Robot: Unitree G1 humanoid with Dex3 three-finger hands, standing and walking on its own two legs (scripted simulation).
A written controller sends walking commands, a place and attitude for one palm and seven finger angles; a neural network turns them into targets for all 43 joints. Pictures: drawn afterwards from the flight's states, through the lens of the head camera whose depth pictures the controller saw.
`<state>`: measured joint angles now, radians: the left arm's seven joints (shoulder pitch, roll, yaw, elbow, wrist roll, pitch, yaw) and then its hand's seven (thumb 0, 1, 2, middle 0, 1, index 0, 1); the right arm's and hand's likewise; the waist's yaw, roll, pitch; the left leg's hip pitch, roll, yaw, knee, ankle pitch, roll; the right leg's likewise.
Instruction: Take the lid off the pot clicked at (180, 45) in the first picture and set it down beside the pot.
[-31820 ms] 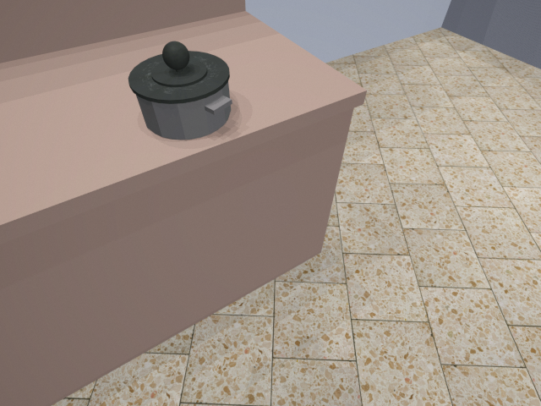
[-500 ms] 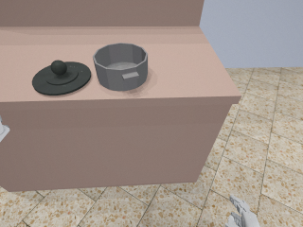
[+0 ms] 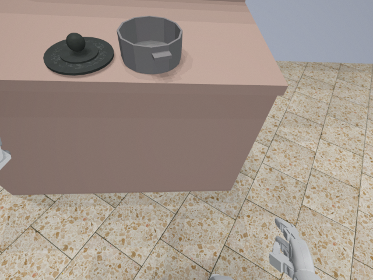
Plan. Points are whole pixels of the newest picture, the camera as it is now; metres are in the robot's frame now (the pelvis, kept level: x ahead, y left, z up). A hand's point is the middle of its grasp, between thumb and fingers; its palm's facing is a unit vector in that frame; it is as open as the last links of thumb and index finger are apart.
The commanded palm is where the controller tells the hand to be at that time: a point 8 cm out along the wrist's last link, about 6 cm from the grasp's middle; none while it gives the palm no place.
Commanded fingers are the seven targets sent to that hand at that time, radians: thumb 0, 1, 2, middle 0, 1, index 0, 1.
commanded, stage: stop stepping back and stand still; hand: left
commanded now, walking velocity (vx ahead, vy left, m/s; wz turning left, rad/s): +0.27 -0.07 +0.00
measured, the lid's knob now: (75, 42) +0.73 +0.37 +0.10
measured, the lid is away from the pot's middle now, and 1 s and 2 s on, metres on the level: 0.23 0.23 0.23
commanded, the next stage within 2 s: let the arm hang, fingers relaxed in 1.80 s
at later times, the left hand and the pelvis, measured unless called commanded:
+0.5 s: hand out of the picture +0.08 +0.23 +0.24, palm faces +0.51 -0.81 -0.30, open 7.5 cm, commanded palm -0.02 +0.27 +0.26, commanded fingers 0.00 0.90 0.90 -0.20 -0.30 -0.20 -0.30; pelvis -0.14 -0.01 +0.00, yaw +2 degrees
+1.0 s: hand out of the picture +0.04 +0.22 -0.04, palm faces +0.23 -0.90 -0.37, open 7.4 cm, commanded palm none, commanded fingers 0.00 0.90 0.90 -0.20 -0.30 -0.20 -0.30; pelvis -0.15 -0.02 -0.02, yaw +8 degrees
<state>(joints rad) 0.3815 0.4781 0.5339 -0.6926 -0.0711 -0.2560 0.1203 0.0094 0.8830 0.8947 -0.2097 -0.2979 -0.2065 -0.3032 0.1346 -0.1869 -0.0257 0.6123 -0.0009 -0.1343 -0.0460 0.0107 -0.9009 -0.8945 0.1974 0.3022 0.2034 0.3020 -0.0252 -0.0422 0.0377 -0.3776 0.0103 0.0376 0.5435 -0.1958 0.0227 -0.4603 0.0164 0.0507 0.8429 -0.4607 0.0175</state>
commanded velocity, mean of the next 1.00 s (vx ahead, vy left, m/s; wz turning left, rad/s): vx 0.20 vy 0.03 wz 0.00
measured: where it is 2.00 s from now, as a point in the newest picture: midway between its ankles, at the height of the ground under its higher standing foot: outside the picture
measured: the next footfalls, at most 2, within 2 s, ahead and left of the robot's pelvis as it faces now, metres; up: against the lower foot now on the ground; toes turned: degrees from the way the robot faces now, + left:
right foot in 0.18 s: -0.02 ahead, -0.13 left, +0.01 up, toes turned -6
left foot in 0.46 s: -0.12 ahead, +0.14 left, +0.00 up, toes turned +5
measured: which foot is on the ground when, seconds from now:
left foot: down 0.00-0.18, up 0.20-0.44, down 0.46-0.66, up 0.68-0.98, down 1.00-1.00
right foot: up 0.00-0.16, down 0.18-0.48, up 0.50-0.66, down 0.68-1.00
